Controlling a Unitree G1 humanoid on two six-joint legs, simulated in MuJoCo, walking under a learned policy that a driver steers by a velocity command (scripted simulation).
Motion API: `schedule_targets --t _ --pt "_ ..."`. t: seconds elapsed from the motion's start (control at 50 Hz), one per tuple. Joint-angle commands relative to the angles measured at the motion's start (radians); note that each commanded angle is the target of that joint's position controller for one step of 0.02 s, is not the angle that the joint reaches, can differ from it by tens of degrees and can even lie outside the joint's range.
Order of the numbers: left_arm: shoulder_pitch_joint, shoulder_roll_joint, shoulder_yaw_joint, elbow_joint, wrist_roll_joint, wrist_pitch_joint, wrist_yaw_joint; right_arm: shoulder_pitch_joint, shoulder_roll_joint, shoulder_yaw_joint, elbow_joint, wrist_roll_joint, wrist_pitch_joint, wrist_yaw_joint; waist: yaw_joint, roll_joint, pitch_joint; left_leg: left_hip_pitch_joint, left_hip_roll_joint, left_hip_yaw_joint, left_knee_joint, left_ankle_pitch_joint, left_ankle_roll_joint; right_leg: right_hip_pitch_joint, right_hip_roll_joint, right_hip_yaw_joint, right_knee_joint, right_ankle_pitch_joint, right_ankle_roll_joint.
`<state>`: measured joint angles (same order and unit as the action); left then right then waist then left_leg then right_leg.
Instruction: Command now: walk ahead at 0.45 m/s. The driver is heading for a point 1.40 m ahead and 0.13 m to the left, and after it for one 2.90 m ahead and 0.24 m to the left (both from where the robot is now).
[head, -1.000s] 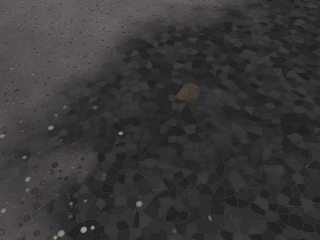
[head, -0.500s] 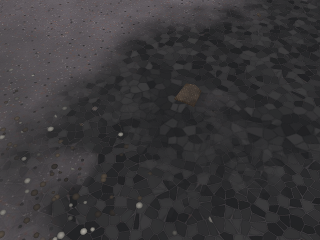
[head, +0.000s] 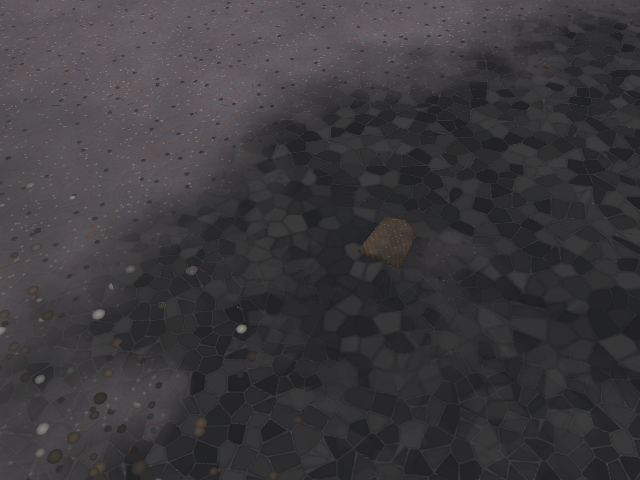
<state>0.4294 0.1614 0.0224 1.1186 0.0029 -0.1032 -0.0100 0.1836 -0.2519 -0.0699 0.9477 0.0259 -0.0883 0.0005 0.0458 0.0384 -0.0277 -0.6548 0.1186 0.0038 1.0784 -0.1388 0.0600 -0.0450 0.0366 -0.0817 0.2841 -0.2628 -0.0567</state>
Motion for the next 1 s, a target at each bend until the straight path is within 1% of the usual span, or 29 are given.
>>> schedule_targets --t 0.02,0.12,0.18,0.22,0.24,0.26,0.28,0.3,0.32,0.34,0.36,0.38,0.4,0.42,0.46,0.54,0.64,0.72,0.78,0.8,0.82,0.84,0.86,0.88,0.9,0.92,0.94,0.98,1.0 --pt "0.019 0.163 0.022 -0.046 0.003 -0.001 0.022 -0.097 -0.013 0.002 -0.077 -0.007 0.0 0.006 -0.015 -0.081 0.142 -0.149 0.018 -0.003 -0.18 0.106 -0.029 -0.017 -0.245 0.17 -0.168 0.346 -0.122" --pt "0.087 0.179 0.031 -0.049 -0.01 0.006 0.033 -0.284 -0.006 0.019 -0.136 0.004 -0.01 0.03 0.029 -0.099 0.178 -0.071 -0.039 0.046 -0.452 0.21 -0.022 0.025 -0.251 0.113 -0.195 0.32 -0.119" --pt "0.097 0.185 0.041 -0.044 -0.017 0.016 0.035 -0.328 -0.021 0.02 -0.164 0.007 -0.02 0.05 0.012 -0.11 0.18 -0.054 -0.054 0.041 -0.528 0.166 0.018 0.131 -0.29 0.096 -0.138 0.427 -0.107" --pt "0.066 0.213 0.052 -0.056 -0.013 0.023 0.036 -0.257 -0.065 0.002 -0.156 0.006 -0.025 0.054 -0.047 -0.149 0.104 0.086 -0.103 0.067 -0.537 0.101 0.051 0.185 -0.301 0.083 -0.026 0.735 -0.087" --pt "0.048 0.227 0.057 -0.061 -0.009 0.031 0.035 -0.152 -0.103 -0.017 -0.131 0.006 -0.024 0.051 -0.106 -0.175 0.029 0.228 -0.141 0.089 -0.529 0.071 0.073 0.191 -0.291 0.067 0.103 0.913 -0.074" --pt "0.026 0.22 0.054 -0.071 -0.006 0.037 0.034 0.029 -0.148 -0.042 -0.076 0.008 -0.02 0.044 -0.196 -0.176 -0.073 0.472 -0.159 0.096 -0.538 0.086 0.103 0.112 -0.248 0.036 0.316 0.96 -0.045" --pt "0.026 0.185 0.038 -0.098 0.007 0.036 0.029 0.21 -0.223 -0.063 -0.036 -0.007 -0.014 0.032 -0.245 -0.072 -0.214 0.81 0.034 -0.135 -0.507 0.049 0.166 -0.151 -0.19 0.015 0.643 0.637 -0.016" --pt "0.173 0.015 -0.006 -0.1 -0.007 0.011 0.012 0.274 -0.267 -0.066 -0.009 -0.024 -0.013 0.038 -0.143 0.218 -0.394 1.107 0.282 -0.691 -0.676 -0.216 0.338 -0.509 0.024 0.096 1.01 -0.211 0.037" --pt "0.082 0.112 0.016 -0.1 -0.037 -0.022 0.005 0.246 -0.176 -0.04 -0.01 -0.019 -0.015 0.038 -0.179 0.15 -0.358 1.074 0.253 -0.777 -0.786 -0.262 0.292 -0.615 -0.003 0.238 1.136 -0.283 0.011" --pt "-0.026 0.166 0.031 -0.143 -0.06 -0.037 0.005 0.146 -0.135 -0.028 -0.021 -0.012 -0.02 0.035 -0.158 0.12 -0.188 0.933 0.226 -0.601 -0.793 -0.178 0.243 -0.695 -0.055 0.201 1.158 -0.219 -0.003" --pt "-0.088 0.181 0.034 -0.161 -0.054 -0.043 0.015 0.049 -0.104 -0.016 -0.044 -0.014 -0.027 0.037 -0.121 -0.001 -0.11 0.755 0.197 -0.463 -0.815 -0.041 0.214 -0.653 -0.113 0.181 1.106 -0.118 -0.009" --pt "-0.112 0.181 0.046 -0.164 -0.037 -0.037 0.025 -0.004 -0.079 -0.009 -0.047 -0.026 -0.033 0.041 -0.083 -0.038 -0.055 0.605 0.163 -0.364 -0.838 0.058 0.195 -0.597 -0.15 0.167 1.044 -0.062 -0.008" --pt "-0.08 0.166 0.051 -0.16 -0.03 -0.02 0.029 -0.022 -0.051 0.0 -0.04 -0.037 -0.038 0.045 -0.041 -0.02 -0.044 0.518 0.131 -0.295 -0.867 0.086 0.186 -0.528 -0.18 0.175 1.008 -0.033 -0.013" --pt "-0.054 0.139 0.051 -0.156 -0.029 -0.005 0.031 -0.016 -0.043 0.002 -0.028 -0.037 -0.038 0.047 -0.024 0.004 -0.031 0.472 0.117 -0.261 -0.896 0.08 0.191 -0.498 -0.189 0.172 0.974 -0.026 -0.013" --pt "-0.071 0.122 0.051 -0.169 -0.028 0.016 0.034 0.013 -0.065 0.0 -0.008 -0.03 -0.039 0.037 -0.01 0.018 0.018 0.407 0.104 -0.201 -0.947 0.072 0.202 -0.512 -0.208 0.157 0.892 -0.014 0.0" --pt "-0.242 0.145 0.058 -0.231 -0.009 0.021 0.033 0.088 -0.116 -0.01 0.008 -0.028 -0.031 0.005 -0.043 0.0 0.072 0.446 0.096 -0.148 -0.989 0.085 0.195 -0.656 -0.218 0.14 0.663 0.192 0.044" --pt "-0.417 0.122 0.045 -0.274 -0.018 0.009 0.013 0.174 -0.134 -0.012 0.026 -0.013 -0.02 -0.007 -0.101 0.011 0.093 0.509 0.062 -0.058 -0.978 0.105 0.147 -0.606 -0.155 0.078 0.365 0.377 0.051" --pt "-0.511 0.132 0.039 -0.315 -0.027 0.001 -0.011 0.236 -0.141 -0.019 0.056 -0.007 -0.003 -0.008 -0.126 0.021 0.118 0.651 0.119 -0.067 -0.913 0.118 0.138 -0.632 -0.134 0.079 0.266 0.305 0.03" --pt "-0.452 0.175 0.053 -0.317 -0.029 -0.009 -0.024 0.209 -0.163 -0.03 0.055 -0.005 0.012 -0.013 -0.069 0.051 0.08 0.717 0.151 -0.072 -0.815 0.301 0.109 -0.523 -0.099 0.06 0.222 0.195 -0.014" --pt "-0.354 0.203 0.069 -0.291 -0.026 -0.011 -0.023 0.181 -0.163 -0.029 0.048 -0.004 0.017 -0.014 -0.009 0.054 0.021 0.708 0.123 -0.041 -0.699 0.473 0.089 -0.381 -0.064 0.029 0.202 0.189 -0.035" --pt "-0.174 0.256 0.097 -0.234 -0.022 -0.011 -0.017 0.173 -0.135 -0.018 0.039 -0.009 0.021 -0.014 0.065 0.032 -0.09 0.628 0.065 0.004 -0.488 0.53 0.059 -0.133 -0.058 0.031 0.215 0.203 -0.068" --pt "0.01 0.344 0.118 -0.201 -0.01 -0.007 -0.006 0.195 -0.093 0.001 0.012 -0.032 0.018 -0.013 0.104 -0.125 -0.251 0.406 -0.007 0.058 -0.135 0.212 0.018 0.173 -0.275 0.295 0.225 0.198 -0.137" --pt "0.035 0.377 0.12 -0.182 -0.004 -0.006 -0.018 0.313 0.035 0.034 0.015 -0.017 -0.007 -0.001 0.027 -0.381 -0.354 0.034 -0.187 -0.021 0.153 -0.421 -0.026 0.445 -0.449 0.781 0.059 -0.01 -0.286" --pt "-0.001 0.274 0.092 -0.195 -0.013 -0.01 -0.021 0.234 -0.086 0.009 0.019 0.009 -0.029 0.002 0.056 -0.251 -0.287 -0.082 -0.128 -0.132 0.265 -0.424 -0.004 0.402 -0.414 0.776 0.012 -0.099 -0.241" --pt "-0.101 0.23 0.077 -0.219 -0.011 -0.012 -0.018 0.141 -0.128 -0.002 -0.009 0.022 -0.041 0.003 0.042 -0.195 -0.149 -0.12 -0.085 -0.107 0.268 -0.335 0.008 0.259 -0.389 0.607 0.013 0.079 -0.198" --pt "-0.192 0.21 0.066 -0.24 -0.002 -0.012 -0.019 0.108 -0.122 -0.003 -0.011 0.013 -0.04 -0.007 0.001 -0.093 -0.089 -0.054 -0.037 -0.081 0.228 -0.253 -0.002 0.104 -0.356 0.47 0.01 0.33 -0.181" --pt "-0.237 0.185 0.06 -0.244 0.006 -0.012 -0.022 0.097 -0.114 -0.011 -0.006 -0.005 -0.03 -0.015 -0.029 -0.067 -0.047 0.006 -0.013 -0.073 0.173 -0.224 -0.014 -0.013 -0.321 0.363 0.002 0.521 -0.173" --pt "-0.234 0.154 0.049 -0.222 0.018 -0.015 -0.024 0.152 -0.071 -0.012 0.006 -0.009 0.0 -0.02 -0.077 -0.098 -0.047 0.118 0.004 -0.069 0.101 -0.202 -0.025 -0.11 -0.28 0.252 -0.02 0.703 -0.166" --pt "-0.228 0.161 0.048 -0.211 0.019 -0.017 -0.02 0.163 -0.053 -0.01 0.01 -0.01 0.011 -0.022 -0.09 -0.1 -0.041 0.134 -0.002 -0.059 0.064 -0.188 -0.034 -0.139 -0.271 0.211 -0.028 0.773 -0.173"
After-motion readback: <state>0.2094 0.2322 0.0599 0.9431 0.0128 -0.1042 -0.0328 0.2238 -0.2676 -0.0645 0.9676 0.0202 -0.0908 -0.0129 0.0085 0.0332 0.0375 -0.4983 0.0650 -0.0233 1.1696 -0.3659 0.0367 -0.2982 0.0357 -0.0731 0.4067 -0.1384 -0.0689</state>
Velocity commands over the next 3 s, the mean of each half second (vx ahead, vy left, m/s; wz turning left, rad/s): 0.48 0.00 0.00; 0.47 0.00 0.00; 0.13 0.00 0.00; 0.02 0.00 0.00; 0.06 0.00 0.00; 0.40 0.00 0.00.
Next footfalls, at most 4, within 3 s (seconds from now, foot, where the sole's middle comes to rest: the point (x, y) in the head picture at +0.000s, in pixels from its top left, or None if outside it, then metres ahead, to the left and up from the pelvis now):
0.26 left None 0.36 0.14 -0.78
0.82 right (409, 424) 0.66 -0.10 -0.78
1.28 left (313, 364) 0.81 0.12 -0.78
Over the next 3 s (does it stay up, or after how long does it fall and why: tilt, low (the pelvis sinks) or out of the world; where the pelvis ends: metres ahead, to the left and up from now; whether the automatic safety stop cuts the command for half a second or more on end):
stays up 0.93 0.04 -0.01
